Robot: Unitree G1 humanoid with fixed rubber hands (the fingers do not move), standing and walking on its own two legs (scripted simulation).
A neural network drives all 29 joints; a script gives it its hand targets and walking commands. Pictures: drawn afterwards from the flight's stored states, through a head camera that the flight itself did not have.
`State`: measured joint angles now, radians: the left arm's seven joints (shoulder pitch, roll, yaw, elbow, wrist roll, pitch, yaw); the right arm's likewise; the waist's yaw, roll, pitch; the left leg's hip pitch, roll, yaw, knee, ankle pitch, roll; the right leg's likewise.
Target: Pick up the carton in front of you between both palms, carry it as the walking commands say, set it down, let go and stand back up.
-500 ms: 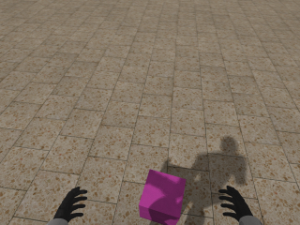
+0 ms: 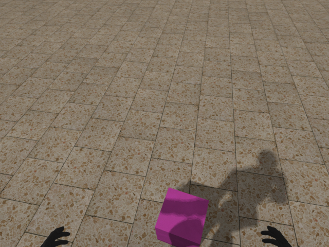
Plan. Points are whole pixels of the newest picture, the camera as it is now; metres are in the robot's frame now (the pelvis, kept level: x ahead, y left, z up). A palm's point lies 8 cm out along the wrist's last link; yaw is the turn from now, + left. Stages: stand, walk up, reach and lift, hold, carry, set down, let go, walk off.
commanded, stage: stand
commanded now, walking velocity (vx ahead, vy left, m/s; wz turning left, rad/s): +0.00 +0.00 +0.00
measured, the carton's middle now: (181, 221) +0.36 -0.06 -0.65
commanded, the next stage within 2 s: none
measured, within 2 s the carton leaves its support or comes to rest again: neither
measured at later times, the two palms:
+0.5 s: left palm out of the picture +0.09 +0.30 -0.09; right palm out of the picture +0.10 -0.30 -0.10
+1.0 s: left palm out of the picture +0.06 +0.31 -0.09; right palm out of the picture +0.08 -0.30 -0.10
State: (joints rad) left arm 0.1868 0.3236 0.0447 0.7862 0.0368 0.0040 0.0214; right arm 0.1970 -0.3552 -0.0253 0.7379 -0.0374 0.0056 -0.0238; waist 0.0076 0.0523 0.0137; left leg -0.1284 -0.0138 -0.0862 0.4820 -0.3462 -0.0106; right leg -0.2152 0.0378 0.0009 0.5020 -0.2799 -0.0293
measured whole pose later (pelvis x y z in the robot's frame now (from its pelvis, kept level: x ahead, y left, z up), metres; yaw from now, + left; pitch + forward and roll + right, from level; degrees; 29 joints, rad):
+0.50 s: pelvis -0.01 +0.00 +0.01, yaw +0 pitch -2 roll +0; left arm 0.14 0.35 0.04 0.94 0.03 0.00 0.01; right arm 0.18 -0.38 0.00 0.87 -0.03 -0.01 -0.03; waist 0.01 0.04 0.02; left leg -0.08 -0.01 -0.09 0.40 -0.29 -0.02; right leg -0.16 0.04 -0.01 0.42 -0.23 -0.03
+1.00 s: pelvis -0.02 +0.00 +0.01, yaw +0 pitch -2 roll +0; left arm 0.12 0.37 0.03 1.02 0.02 -0.01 0.00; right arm 0.17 -0.39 0.01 0.95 -0.02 -0.02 -0.02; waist 0.01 0.03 0.02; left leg -0.07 -0.01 -0.09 0.37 -0.25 -0.01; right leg -0.15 0.03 0.00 0.38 -0.19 -0.02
